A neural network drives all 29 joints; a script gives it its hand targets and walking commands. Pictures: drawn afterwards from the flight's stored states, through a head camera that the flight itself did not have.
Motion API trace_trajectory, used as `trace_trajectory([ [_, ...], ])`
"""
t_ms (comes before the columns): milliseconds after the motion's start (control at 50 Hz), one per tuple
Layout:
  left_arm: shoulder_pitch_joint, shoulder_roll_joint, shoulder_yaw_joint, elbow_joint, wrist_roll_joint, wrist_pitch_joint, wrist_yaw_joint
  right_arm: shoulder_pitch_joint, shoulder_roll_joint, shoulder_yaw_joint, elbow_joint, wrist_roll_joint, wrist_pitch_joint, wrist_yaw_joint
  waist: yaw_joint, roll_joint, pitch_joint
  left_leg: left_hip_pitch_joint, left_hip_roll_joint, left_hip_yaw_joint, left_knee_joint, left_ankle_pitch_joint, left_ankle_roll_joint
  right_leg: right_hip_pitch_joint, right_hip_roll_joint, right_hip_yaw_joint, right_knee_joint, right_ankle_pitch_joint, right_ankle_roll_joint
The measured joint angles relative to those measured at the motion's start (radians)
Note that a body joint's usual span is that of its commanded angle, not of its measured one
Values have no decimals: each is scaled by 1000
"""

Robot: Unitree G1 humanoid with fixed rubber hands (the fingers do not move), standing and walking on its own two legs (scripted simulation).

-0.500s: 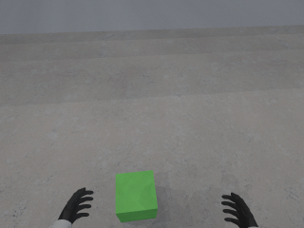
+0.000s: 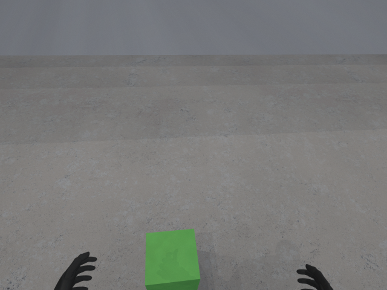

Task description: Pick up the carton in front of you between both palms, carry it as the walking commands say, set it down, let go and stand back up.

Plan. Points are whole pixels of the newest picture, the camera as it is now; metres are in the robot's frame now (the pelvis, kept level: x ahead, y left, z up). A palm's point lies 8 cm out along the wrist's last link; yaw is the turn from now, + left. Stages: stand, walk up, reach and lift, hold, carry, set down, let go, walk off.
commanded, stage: stand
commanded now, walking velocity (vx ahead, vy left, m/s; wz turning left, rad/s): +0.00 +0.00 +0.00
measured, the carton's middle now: (172, 264) +0.37 +0.09 -0.64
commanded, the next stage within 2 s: none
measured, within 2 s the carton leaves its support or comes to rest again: neither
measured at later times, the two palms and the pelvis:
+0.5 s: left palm out of the picture +0.13 +0.31 -0.10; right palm out of the picture +0.12 -0.28 -0.08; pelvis +0.01 +0.02 +0.00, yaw -2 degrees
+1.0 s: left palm out of the picture +0.09 +0.32 -0.10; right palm out of the picture +0.09 -0.29 -0.08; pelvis -0.01 +0.02 +0.01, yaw -2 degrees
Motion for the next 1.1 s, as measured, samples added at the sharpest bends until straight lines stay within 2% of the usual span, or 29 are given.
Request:
trace_trajectory([
  [300,-9,54,-17,179,-6,-60,11,-37,-59,0,149,12,-31,-13,-15,-15,7,23,-7,28,-17,-11,22,27,-13,28,-42,9,20],
  [1100,-35,86,-45,372,-16,-80,5,-78,-104,19,348,34,-42,-6,-14,8,25,90,-10,34,-126,71,28,84,-22,35,-134,85,28],
])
